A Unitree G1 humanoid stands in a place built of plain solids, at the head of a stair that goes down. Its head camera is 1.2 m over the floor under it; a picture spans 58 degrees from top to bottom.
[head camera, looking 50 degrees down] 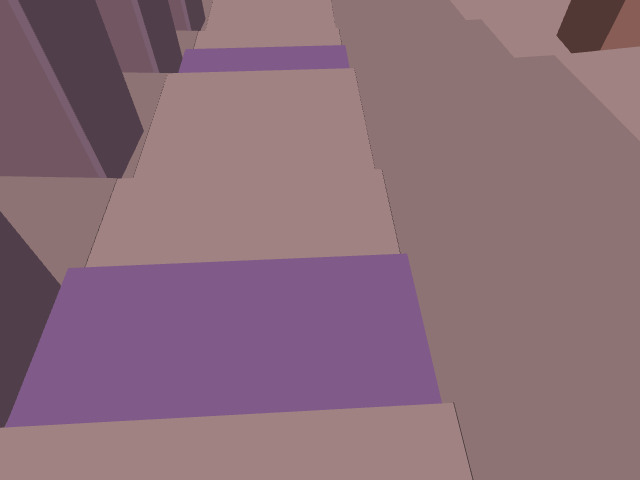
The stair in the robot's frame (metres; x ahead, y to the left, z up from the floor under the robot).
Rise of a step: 0.10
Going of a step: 0.60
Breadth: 1.28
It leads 3 degrees to the left of straight ahead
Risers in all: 3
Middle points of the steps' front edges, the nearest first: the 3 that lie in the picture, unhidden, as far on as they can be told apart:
0.39 0.27 0.00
0.99 0.30 -0.10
1.60 0.33 -0.20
